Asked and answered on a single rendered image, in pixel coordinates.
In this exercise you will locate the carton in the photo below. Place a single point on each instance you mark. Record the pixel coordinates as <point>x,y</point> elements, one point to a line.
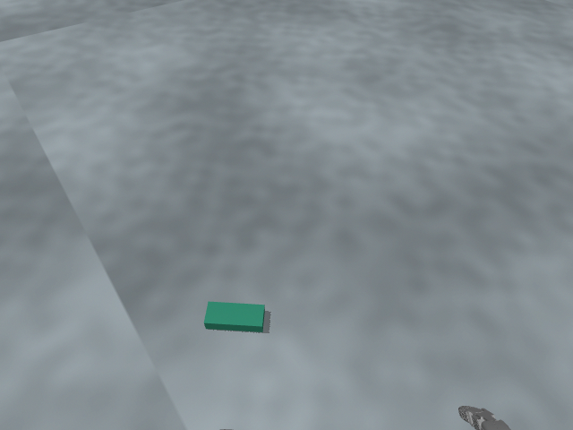
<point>234,317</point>

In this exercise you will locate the right robot hand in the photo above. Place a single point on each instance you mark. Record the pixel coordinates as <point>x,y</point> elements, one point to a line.
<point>481,419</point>

